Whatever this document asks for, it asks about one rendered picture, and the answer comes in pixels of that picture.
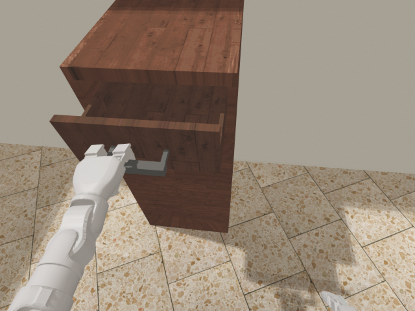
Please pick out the right robot hand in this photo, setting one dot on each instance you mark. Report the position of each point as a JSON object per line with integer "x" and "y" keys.
{"x": 337, "y": 303}

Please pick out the cabinet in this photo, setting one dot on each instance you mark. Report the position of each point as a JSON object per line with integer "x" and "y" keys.
{"x": 184, "y": 42}

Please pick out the left robot hand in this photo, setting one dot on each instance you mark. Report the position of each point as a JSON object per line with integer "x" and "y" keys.
{"x": 100, "y": 174}

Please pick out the handle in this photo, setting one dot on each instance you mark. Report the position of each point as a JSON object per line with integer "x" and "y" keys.
{"x": 151, "y": 168}

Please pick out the left robot forearm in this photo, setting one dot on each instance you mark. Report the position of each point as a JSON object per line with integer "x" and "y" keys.
{"x": 56, "y": 277}

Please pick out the drawer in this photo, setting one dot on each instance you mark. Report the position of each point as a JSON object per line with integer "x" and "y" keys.
{"x": 187, "y": 120}

